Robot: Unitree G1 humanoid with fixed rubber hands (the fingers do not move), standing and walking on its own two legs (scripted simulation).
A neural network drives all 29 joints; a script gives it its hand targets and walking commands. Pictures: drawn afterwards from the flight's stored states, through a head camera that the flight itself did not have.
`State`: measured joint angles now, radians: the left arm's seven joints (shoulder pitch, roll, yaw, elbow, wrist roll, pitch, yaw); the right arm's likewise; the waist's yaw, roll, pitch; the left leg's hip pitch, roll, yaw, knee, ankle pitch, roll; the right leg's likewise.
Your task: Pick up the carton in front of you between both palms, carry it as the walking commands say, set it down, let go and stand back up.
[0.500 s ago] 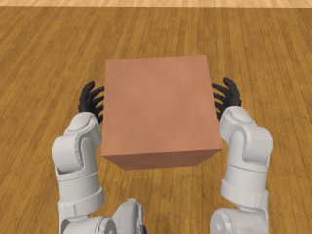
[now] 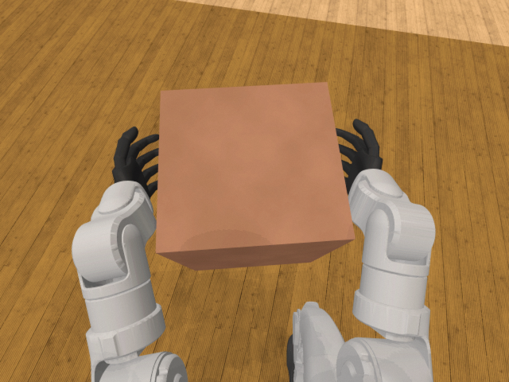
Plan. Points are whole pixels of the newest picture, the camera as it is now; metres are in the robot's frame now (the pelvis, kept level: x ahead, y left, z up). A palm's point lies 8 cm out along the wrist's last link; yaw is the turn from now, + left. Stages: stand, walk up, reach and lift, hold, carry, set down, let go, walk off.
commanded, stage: carry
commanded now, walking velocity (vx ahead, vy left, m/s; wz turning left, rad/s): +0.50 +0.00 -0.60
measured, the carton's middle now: (249, 192) +0.37 +0.01 +0.06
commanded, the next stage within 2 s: none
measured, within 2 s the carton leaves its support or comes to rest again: neither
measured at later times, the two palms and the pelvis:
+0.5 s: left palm (236, 6) +0.69 +0.02 +0.17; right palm (409, 34) +0.62 -0.28 +0.16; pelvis +0.32 -0.05 +0.03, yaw -14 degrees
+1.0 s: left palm out of the picture +0.99 -0.13 +0.17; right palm out of the picture +0.82 -0.38 +0.18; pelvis +0.62 -0.07 +0.05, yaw -33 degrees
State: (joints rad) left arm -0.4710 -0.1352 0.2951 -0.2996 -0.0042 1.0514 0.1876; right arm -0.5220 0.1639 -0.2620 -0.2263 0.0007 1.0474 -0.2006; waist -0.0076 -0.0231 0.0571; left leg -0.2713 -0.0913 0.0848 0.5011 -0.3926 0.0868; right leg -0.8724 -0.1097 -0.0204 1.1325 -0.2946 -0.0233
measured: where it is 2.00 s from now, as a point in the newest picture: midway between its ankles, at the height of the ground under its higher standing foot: (357, 142)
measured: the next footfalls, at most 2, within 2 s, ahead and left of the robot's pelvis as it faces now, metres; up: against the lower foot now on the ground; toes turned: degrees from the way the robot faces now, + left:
right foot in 0.16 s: +0.33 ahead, -0.10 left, +0.03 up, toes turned -11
left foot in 0.70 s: +0.69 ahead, +0.01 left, +0.05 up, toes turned -20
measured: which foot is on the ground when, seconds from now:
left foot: down 0.00-0.18, up 0.20-0.68, down 0.70-1.00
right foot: up 0.00-0.14, down 0.16-0.72, up 0.74-1.00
